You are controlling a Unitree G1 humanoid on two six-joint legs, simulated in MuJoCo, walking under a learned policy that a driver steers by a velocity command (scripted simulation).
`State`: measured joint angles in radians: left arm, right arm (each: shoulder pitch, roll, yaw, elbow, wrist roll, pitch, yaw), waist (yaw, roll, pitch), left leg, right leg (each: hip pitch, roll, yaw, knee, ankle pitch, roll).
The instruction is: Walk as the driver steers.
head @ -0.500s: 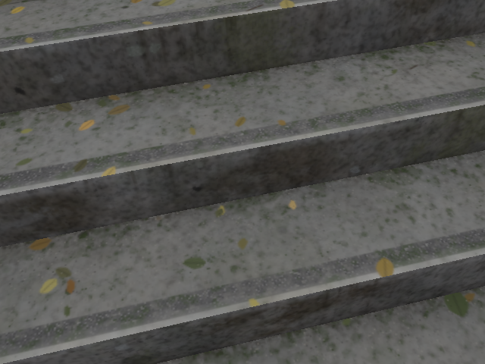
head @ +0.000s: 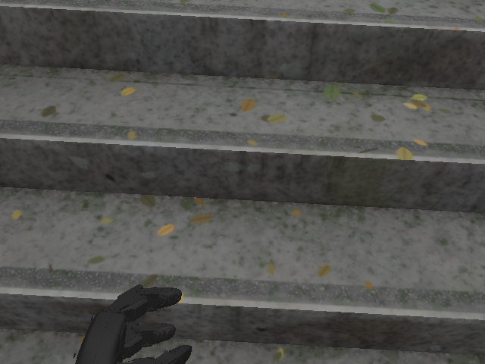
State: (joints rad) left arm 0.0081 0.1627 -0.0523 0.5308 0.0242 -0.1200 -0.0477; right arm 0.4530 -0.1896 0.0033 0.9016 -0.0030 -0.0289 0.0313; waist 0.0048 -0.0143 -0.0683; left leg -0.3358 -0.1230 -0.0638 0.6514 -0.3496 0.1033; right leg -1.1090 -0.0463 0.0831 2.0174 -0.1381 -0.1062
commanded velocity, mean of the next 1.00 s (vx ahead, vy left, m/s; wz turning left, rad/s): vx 0.50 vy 0.00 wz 0.24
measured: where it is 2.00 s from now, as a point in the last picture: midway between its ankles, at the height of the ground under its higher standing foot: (193, 18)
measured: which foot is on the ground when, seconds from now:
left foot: down 0.00-0.24, up 0.26-0.82, down 0.84-1.00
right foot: up 0.00-0.22, down 0.24-0.84, up 0.86-1.00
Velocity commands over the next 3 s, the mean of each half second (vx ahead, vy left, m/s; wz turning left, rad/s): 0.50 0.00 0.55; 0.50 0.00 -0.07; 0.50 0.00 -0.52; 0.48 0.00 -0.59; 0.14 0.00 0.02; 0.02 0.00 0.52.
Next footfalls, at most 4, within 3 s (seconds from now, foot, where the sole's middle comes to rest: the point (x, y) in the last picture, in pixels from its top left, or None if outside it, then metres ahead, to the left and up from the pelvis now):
0.24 right None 0.38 -0.13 -0.59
0.84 left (120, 257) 0.65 0.30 -0.42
1.36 right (204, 115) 0.97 0.13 -0.25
1.88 left None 1.31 0.22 -0.08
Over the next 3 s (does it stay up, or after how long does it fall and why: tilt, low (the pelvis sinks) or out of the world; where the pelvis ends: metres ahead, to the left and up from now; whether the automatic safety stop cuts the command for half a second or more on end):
stays up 1.32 0.22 0.68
